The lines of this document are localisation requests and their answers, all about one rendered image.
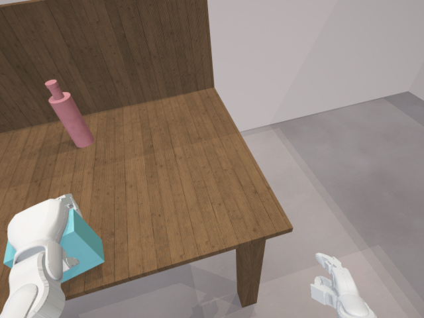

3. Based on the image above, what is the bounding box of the right robot forearm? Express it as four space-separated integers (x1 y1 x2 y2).
337 293 377 318

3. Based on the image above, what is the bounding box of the left robot hand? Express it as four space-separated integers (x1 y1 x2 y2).
7 193 83 273

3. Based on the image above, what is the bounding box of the left robot forearm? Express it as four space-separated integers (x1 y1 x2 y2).
0 240 66 318

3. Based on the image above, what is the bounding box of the table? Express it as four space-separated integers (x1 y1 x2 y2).
0 0 293 314

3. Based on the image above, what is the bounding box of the right robot hand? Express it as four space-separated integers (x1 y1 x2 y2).
311 253 360 311

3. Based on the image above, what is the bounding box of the sponge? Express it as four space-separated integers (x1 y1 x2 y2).
3 208 105 283

